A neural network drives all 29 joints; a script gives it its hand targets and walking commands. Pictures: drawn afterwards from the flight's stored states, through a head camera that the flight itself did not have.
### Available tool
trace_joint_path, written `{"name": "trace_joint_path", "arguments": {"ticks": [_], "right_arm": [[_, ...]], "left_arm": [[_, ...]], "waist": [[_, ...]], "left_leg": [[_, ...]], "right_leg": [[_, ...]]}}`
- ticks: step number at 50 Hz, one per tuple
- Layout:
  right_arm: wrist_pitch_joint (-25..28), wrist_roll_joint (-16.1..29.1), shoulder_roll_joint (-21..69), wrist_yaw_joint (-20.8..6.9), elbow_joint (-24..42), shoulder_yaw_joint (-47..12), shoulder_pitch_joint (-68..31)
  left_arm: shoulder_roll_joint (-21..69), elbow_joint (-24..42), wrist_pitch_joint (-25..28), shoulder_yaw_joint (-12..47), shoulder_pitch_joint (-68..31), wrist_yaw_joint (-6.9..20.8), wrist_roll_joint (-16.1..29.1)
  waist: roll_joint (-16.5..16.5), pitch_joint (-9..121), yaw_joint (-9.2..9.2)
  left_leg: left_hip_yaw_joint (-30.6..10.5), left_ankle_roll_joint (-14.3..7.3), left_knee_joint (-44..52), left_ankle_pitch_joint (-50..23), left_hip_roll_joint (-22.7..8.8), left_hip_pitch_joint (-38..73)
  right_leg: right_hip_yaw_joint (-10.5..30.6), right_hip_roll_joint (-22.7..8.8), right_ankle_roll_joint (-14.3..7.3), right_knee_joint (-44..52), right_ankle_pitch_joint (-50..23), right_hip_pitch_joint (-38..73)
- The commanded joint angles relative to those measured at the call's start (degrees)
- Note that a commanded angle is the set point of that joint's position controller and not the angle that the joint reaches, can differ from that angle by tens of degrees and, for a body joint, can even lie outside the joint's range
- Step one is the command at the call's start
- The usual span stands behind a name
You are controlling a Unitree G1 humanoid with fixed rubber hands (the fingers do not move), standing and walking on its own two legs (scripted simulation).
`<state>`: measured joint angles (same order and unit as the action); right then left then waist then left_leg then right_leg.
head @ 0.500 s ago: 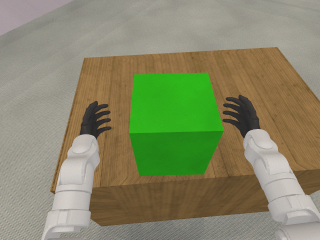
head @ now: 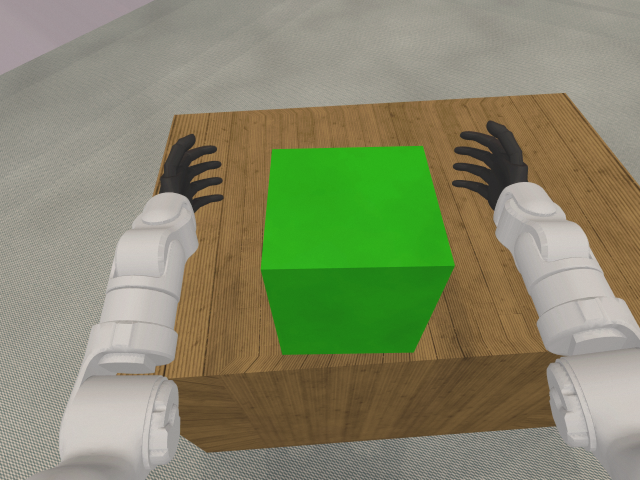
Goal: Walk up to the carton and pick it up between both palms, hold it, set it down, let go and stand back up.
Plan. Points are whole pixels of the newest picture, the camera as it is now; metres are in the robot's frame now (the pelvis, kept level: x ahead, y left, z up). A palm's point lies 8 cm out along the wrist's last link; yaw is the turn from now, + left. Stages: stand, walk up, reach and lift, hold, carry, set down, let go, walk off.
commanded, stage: reach and lift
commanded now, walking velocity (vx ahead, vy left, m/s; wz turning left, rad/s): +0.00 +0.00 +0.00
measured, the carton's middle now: (347, 257) +0.43 -0.02 -0.01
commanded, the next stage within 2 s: none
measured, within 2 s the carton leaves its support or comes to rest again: neither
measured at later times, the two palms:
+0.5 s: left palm (201, 261) +0.41 +0.18 +0.03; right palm (460, 242) +0.42 -0.18 +0.04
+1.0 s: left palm (229, 262) +0.43 +0.15 +0.00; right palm (459, 250) +0.43 -0.19 +0.01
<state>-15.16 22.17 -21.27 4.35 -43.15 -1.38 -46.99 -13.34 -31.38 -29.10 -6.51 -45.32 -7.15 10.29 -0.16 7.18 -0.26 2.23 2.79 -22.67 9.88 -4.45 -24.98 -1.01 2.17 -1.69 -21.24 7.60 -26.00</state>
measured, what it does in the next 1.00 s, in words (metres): stands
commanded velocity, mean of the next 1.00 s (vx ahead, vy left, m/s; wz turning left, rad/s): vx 0.00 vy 0.00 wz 0.00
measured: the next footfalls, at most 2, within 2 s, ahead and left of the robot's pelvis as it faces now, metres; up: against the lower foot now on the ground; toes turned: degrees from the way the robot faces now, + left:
none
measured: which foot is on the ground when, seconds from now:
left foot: down 0.00-1.00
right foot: down 0.00-1.00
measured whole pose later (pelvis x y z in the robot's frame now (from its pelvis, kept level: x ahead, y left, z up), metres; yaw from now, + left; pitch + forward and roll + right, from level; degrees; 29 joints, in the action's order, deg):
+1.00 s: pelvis -0.02 +0.00 -0.03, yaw +0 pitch +27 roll +0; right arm 13.6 15.8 -14.0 4.3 -69.9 -1.2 -51.3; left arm -6.2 -74.0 15.7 -3.9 -53.5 -8.6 9.0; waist -0.8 15.6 0.8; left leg 1.4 2.7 -38.4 14.1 -4.7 -51.0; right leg -1.4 2.0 -1.7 -36.5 11.5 -51.9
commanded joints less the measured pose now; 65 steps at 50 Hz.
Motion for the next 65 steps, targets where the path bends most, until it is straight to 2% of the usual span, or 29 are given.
{"name": "trace_joint_path", "arguments": {"ticks": [1, 6, 11, 17, 20, 25, 29, 33, 38, 43, 50, 59, 63, 65], "right_arm": [[3.82, -0.25, -11.82, 0.14, 11.25, 4.10, -36.48], [4.59, -1.06, -10.75, 0.28, 6.44, 3.74, -37.90], [7.97, -2.67, -7.10, 0.49, 0.62, 2.89, -32.79], [16.37, -7.11, -3.08, 0.78, 0.27, 4.38, -29.12], [20.93, -9.55, -2.22, 0.48, 0.34, 6.10, -28.82], [28.10, -12.63, -1.98, -0.27, -1.96, 8.71, -28.67], [31.97, -12.33, -1.74, -0.72, -7.14, 7.78, -28.92], [33.90, -10.35, -1.77, -0.81, -10.41, 5.65, -30.94], [33.85, -7.94, -2.46, -0.51, -12.93, 3.11, -33.43], [33.14, -6.31, -2.36, -0.32, -14.36, 1.42, -35.19], [32.52, -6.79, -0.91, 0.17, -14.70, 1.45, -36.06], [33.05, -13.63, 5.79, 1.25, -11.33, 5.71, -35.85], [33.47, -19.36, 11.89, 1.06, -10.11, 8.81, -34.73], [33.79, -23.86, 19.40, -0.16, -9.57, 10.36, -34.59]], "left_arm": [[-10.81, 11.76, 4.55, -1.74, -33.13, -0.18, 0.12], [-10.58, 5.63, 6.79, -1.54, -34.67, -0.09, -0.61], [-7.45, -0.69, 11.65, -1.79, -29.45, 0.87, -3.33], [-4.15, -3.59, 22.21, -2.52, -27.10, 1.18, -6.53], [-2.44, -5.14, 28.24, -1.81, -28.36, 0.60, -7.20], [-0.34, -9.31, 37.85, -0.69, -30.76, -0.50, -7.78], [0.76, -15.78, 43.68, 0.12, -31.43, -1.10, -7.13], [0.10, -22.55, 47.82, 0.70, -32.98, -1.90, -5.29], [-0.60, -27.95, 49.27, 2.06, -35.03, -2.06, -2.93], [-0.79, -30.53, 49.01, 2.60, -36.20, -1.94, -1.49], [-0.08, -29.90, 48.47, 2.11, -36.80, -1.32, -2.00], [3.67, -26.31, 49.48, -1.92, -37.00, -0.93, -7.17], [7.65, -24.97, 50.27, -4.35, -36.75, -0.44, -11.98], [13.62, -24.58, 50.75, -5.65, -37.59, 0.75, -15.48]], "waist": [[1.71, 42.14, -0.48], [1.59, 42.13, -0.59], [1.25, 39.14, -0.69], [0.07, 38.38, -0.12], [-0.70, 41.59, -0.40], [-1.75, 49.24, -1.26], [-0.54, 51.40, -1.27], [0.33, 52.92, -0.47], [1.23, 54.06, -0.07], [1.65, 55.06, 0.65], [2.04, 56.18, 0.34], [2.39, 56.07, -0.37], [1.94, 55.15, -0.37], [1.99, 54.15, -0.47]], "left_leg": [[-1.24, -1.26, -2.14, -18.11, 5.15, 18.03], [-1.37, -0.97, -2.73, -17.89, 5.04, 17.05], [-1.60, -0.67, -3.32, -19.62, 5.03, 15.76], [-1.09, 0.09, -3.62, -19.53, 5.04, 13.58], [-0.72, 0.70, -4.86, -20.00, 4.72, 13.39], [-0.50, 2.23, -8.40, -24.14, 4.13, 13.45], [-0.11, 2.30, -10.09, -23.29, 3.80, 9.44], [0.17, 1.59, -11.13, -19.70, 3.76, 4.70], [0.51, 1.04, -12.92, -16.60, 3.93, 1.03], [0.66, 0.75, -14.94, -15.74, 4.07, -0.25], [0.69, 0.70, -16.00, -15.69, 4.41, -1.75], [1.16, 0.33, -14.04, -14.75, 5.20, -3.85], [1.51, 0.03, -11.60, -14.12, 5.35, -3.44], [1.72, -0.43, -9.84, -13.73, 5.38, -2.66]], "right_leg": [[0.55, 1.29, 5.50, -2.78, -33.96, 22.05], [0.23, 1.11, 5.47, -2.93, -33.84, 21.55], [0.22, 0.93, 5.40, -3.43, -35.22, 22.26], [-0.36, 0.91, 5.34, -3.33, -32.90, 21.05], [-0.90, 0.96, 4.84, -3.89, -31.10, 19.01], [-1.70, 1.15, 4.12, -6.06, -32.40, 15.56], [-1.75, 1.02, 4.11, -8.04, -31.88, 14.20], [-1.12, 0.66, 4.22, -10.02, -28.96, 12.54], [-0.67, 0.59, 4.04, -12.10, -25.41, 9.80], [-0.49, 0.82, 3.77, -13.37, -22.69, 6.85], [-0.41, 0.90, 3.89, -14.55, -23.48, 6.72], [0.07, 0.14, 4.61, -13.99, -26.83, 11.52], [0.06, -0.43, 4.66, -12.63, -27.49, 14.00], [-0.12, -0.88, 4.58, -11.53, -28.45, 16.08]]}}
